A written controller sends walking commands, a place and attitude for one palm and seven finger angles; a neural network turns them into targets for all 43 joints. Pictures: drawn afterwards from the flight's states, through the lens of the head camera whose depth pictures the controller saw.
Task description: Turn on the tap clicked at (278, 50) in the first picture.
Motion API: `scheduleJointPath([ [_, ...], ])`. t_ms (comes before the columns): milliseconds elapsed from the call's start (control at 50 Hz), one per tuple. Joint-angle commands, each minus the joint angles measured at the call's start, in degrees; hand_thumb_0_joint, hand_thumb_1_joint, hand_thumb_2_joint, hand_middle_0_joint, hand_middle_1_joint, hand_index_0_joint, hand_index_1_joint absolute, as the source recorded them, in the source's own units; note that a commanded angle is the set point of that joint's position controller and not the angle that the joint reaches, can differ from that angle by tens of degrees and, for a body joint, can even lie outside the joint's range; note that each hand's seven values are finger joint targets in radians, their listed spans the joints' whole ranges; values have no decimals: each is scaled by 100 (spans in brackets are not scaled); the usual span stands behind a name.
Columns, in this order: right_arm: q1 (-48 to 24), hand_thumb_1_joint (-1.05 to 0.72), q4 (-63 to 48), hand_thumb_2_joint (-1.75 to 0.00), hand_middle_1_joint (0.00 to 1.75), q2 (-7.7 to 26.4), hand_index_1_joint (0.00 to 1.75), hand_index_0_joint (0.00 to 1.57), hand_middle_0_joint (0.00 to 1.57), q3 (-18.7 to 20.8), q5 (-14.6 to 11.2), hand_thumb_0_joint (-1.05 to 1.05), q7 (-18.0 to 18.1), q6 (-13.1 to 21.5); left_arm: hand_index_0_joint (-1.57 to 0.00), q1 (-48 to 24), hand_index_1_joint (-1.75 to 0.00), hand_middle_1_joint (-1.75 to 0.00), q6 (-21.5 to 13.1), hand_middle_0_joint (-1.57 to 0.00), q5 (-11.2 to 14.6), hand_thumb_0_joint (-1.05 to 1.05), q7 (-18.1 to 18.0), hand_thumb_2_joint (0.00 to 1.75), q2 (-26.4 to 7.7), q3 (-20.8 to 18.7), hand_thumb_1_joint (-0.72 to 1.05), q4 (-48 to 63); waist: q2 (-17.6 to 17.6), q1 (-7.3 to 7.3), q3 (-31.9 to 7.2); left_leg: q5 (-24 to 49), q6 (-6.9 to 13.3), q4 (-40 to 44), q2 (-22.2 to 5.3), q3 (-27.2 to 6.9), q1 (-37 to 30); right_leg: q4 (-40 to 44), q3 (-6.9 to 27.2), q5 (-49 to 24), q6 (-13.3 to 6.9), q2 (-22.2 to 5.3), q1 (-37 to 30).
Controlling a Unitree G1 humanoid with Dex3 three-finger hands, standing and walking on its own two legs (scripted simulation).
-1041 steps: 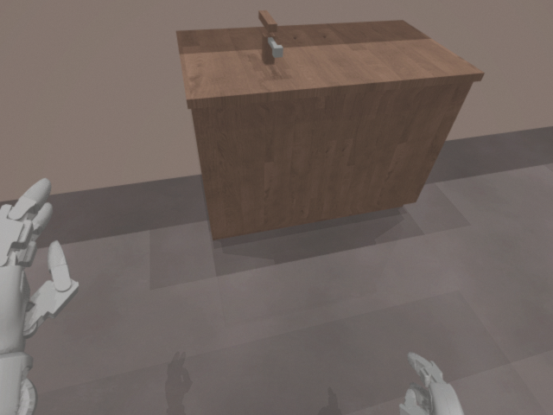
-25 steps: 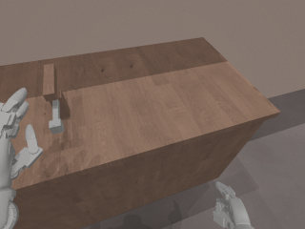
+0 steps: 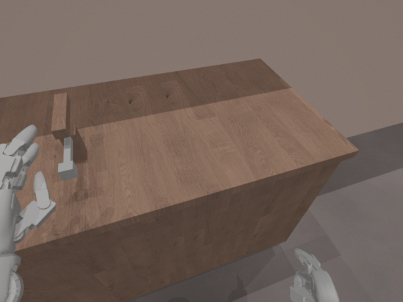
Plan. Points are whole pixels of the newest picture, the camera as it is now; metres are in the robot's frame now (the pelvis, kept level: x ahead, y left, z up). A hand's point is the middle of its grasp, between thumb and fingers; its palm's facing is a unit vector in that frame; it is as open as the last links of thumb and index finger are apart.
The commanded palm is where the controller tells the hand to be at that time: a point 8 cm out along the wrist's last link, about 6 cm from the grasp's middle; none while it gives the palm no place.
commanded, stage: come to a stop and stand still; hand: left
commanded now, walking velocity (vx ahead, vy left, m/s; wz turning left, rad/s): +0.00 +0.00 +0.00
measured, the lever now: (68, 170) +0.34 +0.31 +0.07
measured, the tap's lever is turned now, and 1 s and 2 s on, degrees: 0 0 0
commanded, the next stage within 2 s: look again from close up in 1.00 s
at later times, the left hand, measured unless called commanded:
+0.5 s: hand (20, 177) +0.24 +0.28 +0.19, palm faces +0.44 -0.77 -0.46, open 7.4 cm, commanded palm +0.16 +0.28 +0.17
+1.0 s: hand (37, 180) +0.24 +0.27 +0.18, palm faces +0.38 -0.87 -0.32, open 7.4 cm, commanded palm +0.18 +0.31 +0.17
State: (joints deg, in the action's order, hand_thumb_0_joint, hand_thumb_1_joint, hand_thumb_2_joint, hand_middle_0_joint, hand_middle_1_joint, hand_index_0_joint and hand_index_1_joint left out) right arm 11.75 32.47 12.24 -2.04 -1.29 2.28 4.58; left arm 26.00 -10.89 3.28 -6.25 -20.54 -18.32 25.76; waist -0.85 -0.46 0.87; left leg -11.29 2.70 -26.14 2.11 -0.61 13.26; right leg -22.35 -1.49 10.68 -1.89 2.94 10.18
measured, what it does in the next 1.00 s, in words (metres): stands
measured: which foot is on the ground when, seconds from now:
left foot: down 0.00-1.00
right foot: down 0.00-1.00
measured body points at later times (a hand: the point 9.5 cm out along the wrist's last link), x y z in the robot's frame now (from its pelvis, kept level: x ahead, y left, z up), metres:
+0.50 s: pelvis +0.00 +0.00 +0.00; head +0.02 +0.02 +0.45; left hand +0.21 +0.32 +0.21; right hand +0.18 -0.21 -0.08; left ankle +0.03 +0.08 -0.74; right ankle +0.02 -0.10 -0.74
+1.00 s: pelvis +0.02 +0.03 +0.00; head +0.03 +0.05 +0.45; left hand +0.21 +0.31 +0.20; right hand +0.21 -0.19 -0.06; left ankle +0.03 +0.08 -0.74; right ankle +0.02 -0.10 -0.74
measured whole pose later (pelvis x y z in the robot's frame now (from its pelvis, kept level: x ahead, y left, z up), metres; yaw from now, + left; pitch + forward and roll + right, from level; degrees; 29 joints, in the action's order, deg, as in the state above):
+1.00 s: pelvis +0.02 +0.03 +0.00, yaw -1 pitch +0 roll -2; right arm 10.7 32.7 11.1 -1.9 -0.4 0.3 8.4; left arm 21.1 -15.0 1.9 -5.5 -20.4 -19.6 27.8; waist 1.9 -2.0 1.0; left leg -13.2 4.7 -26.6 3.8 0.7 13.0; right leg -23.3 -0.2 12.7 0.2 1.2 10.2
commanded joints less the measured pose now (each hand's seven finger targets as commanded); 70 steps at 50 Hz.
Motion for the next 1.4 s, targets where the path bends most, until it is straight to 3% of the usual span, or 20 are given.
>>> scheduleJointPath([
  [0, -638, -90, -927, -90, 30, 688, 30, 20, 20, 297, -15, 0, 54, 297, -20, -356, -30, -30, -309, -20, 55, 0, -91, 90, -892, -656, 90, 974, 82, 9, -504, -75, -71, 406, -705, -644, -59, 533, 738, -233, -21, -899, -69],
  [220, -662, -90, -911, -90, 30, 684, 30, 20, 20, 262, 18, 0, 72, 408, -20, -720, -30, -30, -324, -20, -19, 0, -134, 90, -906, -555, 90, 1272, -334, -47, -403, -660, -22, 844, -796, -870, 31, 453, 617, 165, 18, -703, -67],
  [380, -617, -90, -879, -90, 30, 681, 30, 20, 20, 277, 34, 0, 60, 393, -20, -343, -30, -30, -313, -20, 19, 0, -107, 90, -840, -585, 90, 1176, -241, -46, -611, 98, -81, 755, -818, -802, -161, 302, 513, -469, 18, -727, -249],
  [400, 113, -90, -763, -90, 30, 889, 30, 20, 20, 326, 276, 0, 45, 649, -20, -6437, -30, -30, -927, -20, -949, 0, -123, 90, -5760, -4070, 90, 2660, 509, -93, 388, 450, 80, 37, -755, -293, 903, 736, 689, -387, 514, -708, 512],
  [420, -414, -90, -551, -90, 30, 173, 30, 20, 20, 42, 79, 0, 35, 603, -20, -3246, -30, -30, -674, -20, -305, 0, 127, 90, -2126, -1814, 90, -708, 399, -18, -970, 826, 31, 33, -396, -393, -142, 431, 704, 102, 4, -954, 429],
  [440, -345, -90, -697, -90, 30, 546, 30, 20, 20, 392, 117, 0, 45, 683, -20, -1539, -30, -30, -686, -20, -108, 0, 139, 90, -1767, -1600, 90, -577, 240, -313, -608, 665, -134, 45, -484, -464, -181, 720, 1310, -393, -8, -859, 214],
  [460, -243, -90, -748, -90, 30, 613, 30, 20, 20, 441, -21, 0, -95, 689, -20, -911, -30, -30, -579, -20, 11, 0, 187, 90, -625, -716, 90, -881, -616, -171, -959, 708, -156, 73, -470, -253, -485, 336, 1164, -801, -147, -931, -167],
  [500, -236, -90, -784, -90, 30, 754, 30, 20, 20, 471, -21, 0, -202, 701, -20, -1036, -30, -30, -663, -20, 50, 0, 206, 90, -745, -493, 90, 387, -1053, -158, -1131, 775, -130, 406, -617, -472, -288, 42, 806, -521, -27, -777, -365],
  [520, -315, -90, -839, -90, 30, 720, 30, 20, 20, 438, -19, 0, -259, 713, -20, -732, -30, -30, -679, -20, 40, 0, 202, 90, -606, -283, 90, 633, -905, -195, -1002, 641, -81, 521, -676, -547, -128, 28, 714, -390, 34, -699, -377],
  [560, -533, -90, -924, -90, 30, 620, 30, 20, 20, 374, -79, 0, -312, 751, -20, -139, -30, -30, -621, -20, 42, 0, 145, 90, -502, -166, 90, 848, -383, -235, -818, 300, -33, 704, -781, -587, -42, -78, 485, -233, 96, -569, -328],
  [640, -508, -90, -971, -90, 30, 705, 30, 20, 20, 406, 4, 0, -126, 692, -20, -479, -30, -30, -625, -20, -28, 0, -1, 90, -1228, -976, 90, 894, 951, -172, -549, -433, -83, 750, -687, -657, 316, 188, 532, 222, 109, -575, -210],
  [660, -608, -90, -952, -90, 30, 737, 30, 20, 20, 389, 14, 0, -67, 655, -20, -751, -30, -30, -658, -20, -39, 0, -56, 90, -1663, -1382, 90, 1142, 624, -156, -542, -346, -99, 786, -668, -646, 270, 98, 491, 202, 104, -567, -178],
  [760, -661, -90, -943, -90, 30, 603, 30, 20, 20, 291, 44, 0, 25, 702, -20, -1569, -30, -30, -801, -20, -55, 0, 1, 90, -1505, -1158, 90, 1512, -774, -114, -663, 85, -53, 738, -710, -685, 83, -176, 411, -312, 61, -563, -349],
  [860, -489, -90, -827, -90, 30, 613, 30, 20, 20, 319, 60, 0, -126, 812, -20, -904, -30, -30, -749, -20, -96, 0, 34, 90, -837, -570, 90, 1488, -634, -113, -1095, 1982, -248, 250, -667, -522, -720, -101, 304, -1069, 37, -503, -327],
  [900, -380, -90, -785, -90, 30, 669, 30, 20, 20, 374, 65, 0, -163, 725, -20, -696, -30, -30, -669, -20, -114, 0, 43, 90, -708, -437, 90, 1295, -398, -89, -1031, 2198, -327, 276, -735, -554, -663, -85, 271, -1007, 54, -475, -282],
  [980, -449, -90, -811, -90, 30, 659, 30, 20, 20, 333, 71, 0, -136, 494, -20, -401, -30, -30, -507, -20, -93, 0, 28, 90, -758, -623, 90, 719, -144, -90, -665, 1547, -346, 475, -722, -547, -154, 74, 249, -893, 78, -478, -317],
  [1060, -599, -90, -936, -90, 30, 611, 30, 20, 20, 306, 41, 0, -40, 402, -20, -758, -30, -30, -513, -20, -72, 0, 6, 90, -1195, -1010, 90, 1060, -104, -90, -643, 994, -317, 639, -677, -551, -57, 115, 300, -848, 79, -485, -429],
  [1220, -566, -90, -966, -90, 30, 658, 30, 20, 20, 322, 88, 0, -43, 530, -20, -962, -30, -30, -585, -20, -80, 0, 10, 90, -972, -609, 90, 1716, -687, -97, -953, 1314, -334, 623, -688, -593, -438, 14, 255, -807, 66, -442, -495],
  [1360, -559, -90, -897, -90, 30, 635, 30, 20, 20, 334, 32, 0, -34, 413, -20, -474, -30, -30, -443, -20, -89, 0, -32, 90, -967, -800, 90, 910, -203, -103, -586, 384, -347, 847, -671, -623, -42, 256, 317, -551, 79, -472, -462],
  [1380, -494, -90, -877, -90, 30, 669, 30, 20, 20, 333, 59, 0, -37, 374, -20, -491, -30, -30, -444, -20, -69, 0, -1, 90, -767, -613, 90, 784, -146, -79, -537, 231, -315, 885, -649, -631, 63, 281, 300, -469, 81, -456, -460],
])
